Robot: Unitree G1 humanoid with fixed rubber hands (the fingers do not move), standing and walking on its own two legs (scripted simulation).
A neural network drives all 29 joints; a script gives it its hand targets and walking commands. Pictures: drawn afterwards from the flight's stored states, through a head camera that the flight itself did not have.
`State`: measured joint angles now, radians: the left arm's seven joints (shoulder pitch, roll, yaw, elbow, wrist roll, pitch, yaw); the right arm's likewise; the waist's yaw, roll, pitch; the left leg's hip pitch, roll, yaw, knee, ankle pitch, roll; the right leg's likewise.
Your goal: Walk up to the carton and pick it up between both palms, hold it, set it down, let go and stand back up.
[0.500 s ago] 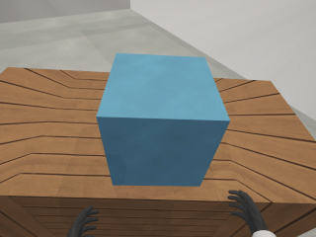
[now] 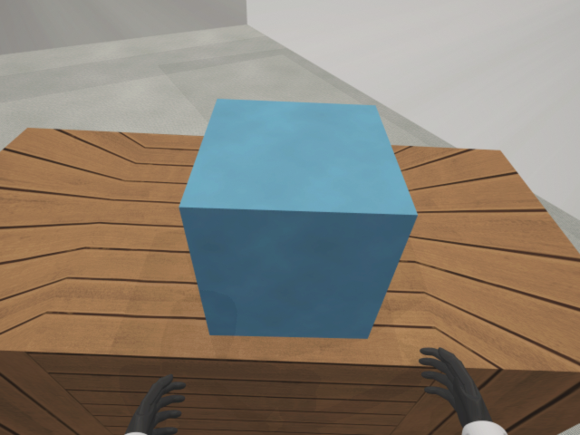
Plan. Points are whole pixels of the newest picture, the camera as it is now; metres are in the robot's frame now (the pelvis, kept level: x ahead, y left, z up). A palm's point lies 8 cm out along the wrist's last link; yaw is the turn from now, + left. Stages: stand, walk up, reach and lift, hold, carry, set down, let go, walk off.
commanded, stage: stand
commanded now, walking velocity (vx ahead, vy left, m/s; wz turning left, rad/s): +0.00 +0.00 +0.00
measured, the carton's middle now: (293, 219) +0.46 +0.02 +0.06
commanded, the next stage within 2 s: none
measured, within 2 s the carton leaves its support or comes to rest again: neither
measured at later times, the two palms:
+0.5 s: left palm out of the picture +0.07 +0.28 -0.10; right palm out of the picture +0.13 -0.24 -0.08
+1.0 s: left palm out of the picture +0.09 +0.27 -0.10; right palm out of the picture +0.09 -0.24 -0.11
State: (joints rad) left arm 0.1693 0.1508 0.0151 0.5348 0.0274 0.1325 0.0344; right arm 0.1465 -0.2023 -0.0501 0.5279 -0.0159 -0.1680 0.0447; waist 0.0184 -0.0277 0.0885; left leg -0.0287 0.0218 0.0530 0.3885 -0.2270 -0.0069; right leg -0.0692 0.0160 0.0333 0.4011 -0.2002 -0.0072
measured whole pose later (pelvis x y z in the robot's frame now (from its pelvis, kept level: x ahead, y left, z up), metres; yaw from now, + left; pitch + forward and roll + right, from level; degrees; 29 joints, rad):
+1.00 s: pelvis -0.01 +0.02 -0.01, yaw +2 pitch -2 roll +0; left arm 0.27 0.26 0.00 0.69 0.02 -0.02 -0.01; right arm 0.33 -0.29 -0.01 0.66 -0.01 -0.02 0.01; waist 0.00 0.01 0.03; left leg -0.22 -0.01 0.03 0.52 -0.27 0.02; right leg -0.25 -0.02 0.03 0.53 -0.25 0.02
